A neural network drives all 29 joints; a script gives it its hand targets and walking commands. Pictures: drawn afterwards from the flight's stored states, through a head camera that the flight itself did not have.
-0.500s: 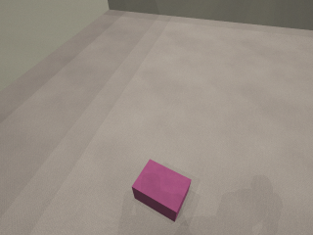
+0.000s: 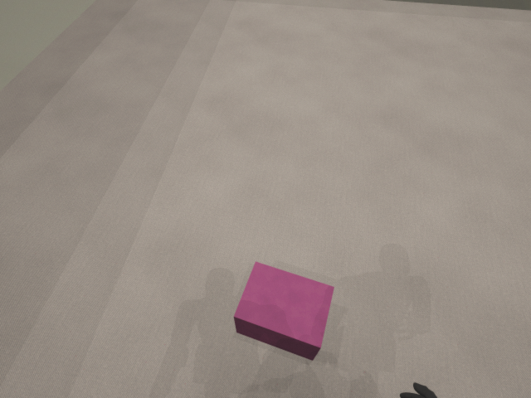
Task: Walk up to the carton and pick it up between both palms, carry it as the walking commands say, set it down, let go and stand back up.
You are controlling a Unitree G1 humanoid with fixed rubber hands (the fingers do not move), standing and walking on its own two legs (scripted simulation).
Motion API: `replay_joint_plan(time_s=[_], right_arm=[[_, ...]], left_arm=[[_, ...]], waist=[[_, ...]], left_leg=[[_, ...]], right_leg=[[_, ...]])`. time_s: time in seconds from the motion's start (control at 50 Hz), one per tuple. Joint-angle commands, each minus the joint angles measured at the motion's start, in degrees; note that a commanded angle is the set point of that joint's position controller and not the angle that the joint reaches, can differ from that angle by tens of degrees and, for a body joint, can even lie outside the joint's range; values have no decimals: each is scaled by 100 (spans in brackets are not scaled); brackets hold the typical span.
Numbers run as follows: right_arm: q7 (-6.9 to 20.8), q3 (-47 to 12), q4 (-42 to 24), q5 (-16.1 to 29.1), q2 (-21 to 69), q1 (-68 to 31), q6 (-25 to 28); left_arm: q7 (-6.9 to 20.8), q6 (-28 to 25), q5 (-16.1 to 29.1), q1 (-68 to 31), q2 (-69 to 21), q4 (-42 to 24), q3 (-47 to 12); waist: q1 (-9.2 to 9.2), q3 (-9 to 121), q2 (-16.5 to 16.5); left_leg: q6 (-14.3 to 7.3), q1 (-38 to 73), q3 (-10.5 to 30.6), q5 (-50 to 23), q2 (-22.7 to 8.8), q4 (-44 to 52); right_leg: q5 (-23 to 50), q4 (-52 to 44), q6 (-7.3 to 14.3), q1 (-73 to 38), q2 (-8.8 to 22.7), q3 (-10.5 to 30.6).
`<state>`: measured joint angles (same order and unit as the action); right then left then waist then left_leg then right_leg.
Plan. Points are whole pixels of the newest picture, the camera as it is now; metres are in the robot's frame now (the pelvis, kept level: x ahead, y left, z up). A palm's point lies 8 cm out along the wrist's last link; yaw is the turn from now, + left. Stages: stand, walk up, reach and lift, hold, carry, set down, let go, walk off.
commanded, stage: walk up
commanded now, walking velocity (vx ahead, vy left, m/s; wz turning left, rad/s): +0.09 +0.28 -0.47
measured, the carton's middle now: (283, 310) +0.47 -0.01 -0.67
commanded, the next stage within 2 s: stand in 1.36 s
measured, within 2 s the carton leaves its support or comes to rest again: neither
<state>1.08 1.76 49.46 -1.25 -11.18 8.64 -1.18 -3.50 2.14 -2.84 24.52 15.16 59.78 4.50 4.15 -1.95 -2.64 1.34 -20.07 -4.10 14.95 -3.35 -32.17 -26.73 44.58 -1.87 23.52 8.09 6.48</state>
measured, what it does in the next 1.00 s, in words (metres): steps to the left: right foot, then left foot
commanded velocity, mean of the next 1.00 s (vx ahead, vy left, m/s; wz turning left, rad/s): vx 0.03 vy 0.06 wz -0.19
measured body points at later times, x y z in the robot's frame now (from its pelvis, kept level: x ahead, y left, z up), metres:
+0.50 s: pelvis +0.06 +0.10 +0.01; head +0.08 +0.10 +0.46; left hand +0.18 +0.30 -0.14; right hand +0.02 -0.12 -0.14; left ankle +0.08 +0.23 -0.71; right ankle +0.03 -0.01 -0.73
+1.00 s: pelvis +0.08 +0.11 +0.01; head +0.08 +0.10 +0.46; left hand +0.14 +0.32 -0.15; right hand +0.00 -0.10 -0.15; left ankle +0.10 +0.24 -0.73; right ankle +0.05 -0.01 -0.73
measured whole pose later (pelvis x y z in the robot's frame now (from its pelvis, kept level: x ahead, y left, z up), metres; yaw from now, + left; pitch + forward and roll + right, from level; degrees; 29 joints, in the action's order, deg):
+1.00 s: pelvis +0.08 +0.11 +0.01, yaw -12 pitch -1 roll +0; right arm -1.5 0.8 64.0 -0.6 -7.6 20.6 -0.1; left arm -1.8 -0.3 -1.3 15.6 8.0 62.9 1.2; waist -1.2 -0.9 0.3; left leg 2.2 -9.6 -7.4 13.9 -5.5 -24.8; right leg -13.1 23.3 -0.3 9.1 1.6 -4.8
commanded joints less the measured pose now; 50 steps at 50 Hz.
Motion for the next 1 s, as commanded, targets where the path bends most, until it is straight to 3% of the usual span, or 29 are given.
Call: replay_joint_plan(time_s=[0.0,0.02,0.08,0.1,0.12,0.22,0.26,0.28,0.3,0.32,0.34,0.36,0.4,0.48,0.5,0.52,0.54,0.56,0.58,0.64,0.72,0.74,0.78,0.86,0.88,0.9,0.94,0.96,0.98], right_arm=[[-130,171,-93,-47,-908,762,41],[-155,109,-101,-54,-538,651,61],[-286,111,137,-89,-475,984,152],[-325,116,242,-124,-462,977,145],[-360,60,325,-140,-283,1171,133],[-433,121,625,-66,-444,1305,34],[-416,70,764,36,-227,1344,43],[-389,50,699,54,-167,1381,84],[-370,-43,521,12,5,1387,117],[-368,54,545,28,-162,1194,46],[-371,63,614,15,-198,1090,7],[-348,107,667,8,-227,1134,27],[-282,63,838,4,-85,1436,81],[-313,28,770,-52,-19,1422,101],[-313,12,861,-49,-27,1578,133],[-305,65,782,-96,-240,1612,217],[-306,147,822,-101,-613,1689,238],[-320,190,796,-29,-856,1673,203],[-356,140,813,-41,-738,1549,223],[-415,90,733,-57,-579,1024,262],[-376,25,904,-40,-425,1218,281],[-341,24,941,-63,-356,1259,306],[-350,29,1078,-49,-464,1505,320],[-373,84,1148,-27,-434,1358,233],[-370,66,1162,29,-419,1269,197],[-313,97,1191,55,-424,1351,191],[-245,-91,1285,117,194,1695,160],[-238,-89,1295,126,74,1562,133],[-236,-74,1378,55,46,1461,144]], left_arm=[[28,-51,42,-452,175,-582,-22],[91,-57,28,-202,129,-398,-10],[163,-85,55,-194,-152,-367,-84],[162,-79,82,-273,-181,-371,-85],[165,-68,66,-627,-265,-443,-71],[112,-86,165,-1006,-377,-615,-211],[86,-177,210,-1171,-394,-656,-216],[25,-217,199,-967,-31,-667,-150],[18,-218,165,-775,513,-536,-24],[2,-187,151,-417,490,-388,47],[-19,-243,90,-701,327,-390,2],[0,-274,108,-996,243,-352,-63],[26,-223,232,-1606,120,-479,-154],[104,-151,139,-1488,306,-436,-122],[153,-140,172,-1496,317,-426,-122],[212,-135,223,-1580,201,-481,-132],[239,-117,178,-1353,-198,-472,-159],[210,-79,162,-1235,-297,-538,-168],[198,-5,117,-1318,-262,-534,-110],[288,5,89,-1250,-282,-312,-31],[331,12,136,-972,-451,-32,-109],[323,31,154,-921,-475,-75,-88],[289,17,34,-1072,-310,-67,-75],[206,-100,182,-807,-509,67,-213],[199,-141,207,-703,-506,93,-223],[161,-222,186,-350,-404,265,-245],[144,-353,148,-222,-45,306,-230],[150,-324,137,-492,-69,282,-301],[158,-352,168,-646,-180,240,-352]], waist=[[-470,188,1611],[-348,205,1051],[-336,282,1094],[-355,342,1292],[-425,196,1037],[-334,417,1163],[-125,204,662],[12,304,-104],[-13,494,-1302],[189,522,-1176],[83,426,-756],[-124,284,-499],[-490,82,-815],[-459,104,-310],[-538,50,-221],[-594,84,11],[-526,119,764],[-657,126,1682],[-674,-28,1868],[-424,-84,811],[-428,-111,1115],[-464,-131,1402],[-602,-83,1115],[-456,-95,1202],[-309,-118,1016],[-278,-59,971],[-484,-8,-282],[-497,-235,-521],[-505,-584,-339]], left_leg=[[-729,682,1167,281,-1384,2021],[-671,947,684,-842,-1074,1725],[-853,1136,491,-2574,-1151,1436],[-949,1374,489,-2546,-1083,1379],[-1015,1448,460,-2968,-1148,1315],[-917,1522,460,-3440,-1146,975],[-551,652,110,-2608,-900,734],[-278,51,-150,-1720,-616,239],[98,-789,-272,780,-151,-851],[220,-812,59,1722,-25,-1729],[301,-735,289,1577,-56,-2093],[278,-614,241,1515,-43,-2048],[284,-45,0,1029,-115,-1360],[223,631,-400,15,167,-47],[247,1059,-418,-645,47,453],[182,1482,-102,-1014,-297,767],[63,1763,618,-948,-953,1053],[-538,1281,1390,-751,-1663,1540],[-946,966,2032,-540,-2063,1901],[-906,740,1280,-834,-1835,1900],[-603,989,464,-1028,-1179,1764],[-608,872,437,-898,-1155,1779],[-677,1095,735,62,-1334,1993],[-680,824,570,-115,-1180,1695],[-616,738,554,-541,-1197,1501],[-423,424,345,86,-976,1407],[2,240,77,53,-346,967],[75,769,-125,-90,-297,1213],[94,1009,-55,-566,-326,1192]], right_leg=[[-82,2020,205,1165,-363,-799],[190,2149,197,1057,-368,-922],[197,1796,250,705,-453,-999],[128,1362,213,711,-525,-1007],[48,1080,210,711,-553,-1083],[532,-614,410,-375,-720,-1146],[2066,-1964,536,-1599,-339,-899],[2686,-2349,640,-2445,418,-225],[4940,-2285,1214,-3088,1760,1031],[5579,-2424,1742,-2601,2048,1250],[5238,-2549,1695,-2265,1775,801],[4613,-2633,1513,-1982,1379,433],[3972,-2571,1075,-1311,549,-463],[2891,-2358,952,-848,373,-359],[2381,-2222,737,-599,152,-519],[1579,-1944,522,-275,-80,-628],[559,-1328,354,173,-444,-880],[98,-665,115,104,-749,-1078],[-395,212,76,157,-666,-787],[12,1018,149,55,-493,-423],[486,364,54,-128,-620,-651],[559,0,30,-218,-659,-805],[573,-106,-18,-142,-664,-905],[941,-1713,159,-952,-649,-1115],[1597,-2412,226,-1410,-690,-1175],[2036,-2649,177,-1928,-590,-1230],[2562,-2909,289,-1940,572,-68],[1090,-3182,366,-1278,356,-161],[1611,-3267,316,-946,258,-162]])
